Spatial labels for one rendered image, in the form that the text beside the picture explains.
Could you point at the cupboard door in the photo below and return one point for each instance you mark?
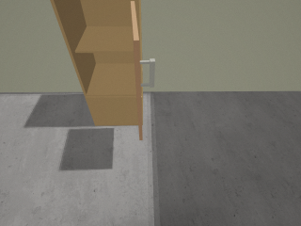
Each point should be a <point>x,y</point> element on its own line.
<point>137,69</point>

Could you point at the handle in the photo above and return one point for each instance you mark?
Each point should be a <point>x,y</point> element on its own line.
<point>152,72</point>

